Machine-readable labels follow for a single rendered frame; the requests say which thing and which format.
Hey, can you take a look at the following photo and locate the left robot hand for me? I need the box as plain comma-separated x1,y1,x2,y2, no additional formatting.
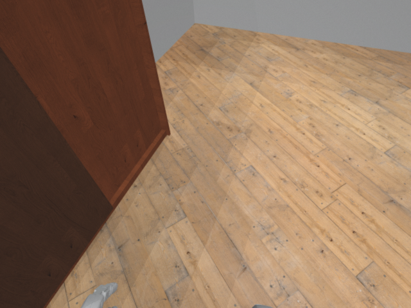
81,282,118,308

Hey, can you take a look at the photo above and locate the wardrobe door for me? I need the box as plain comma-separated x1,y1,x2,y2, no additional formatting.
0,0,162,201
0,47,113,308

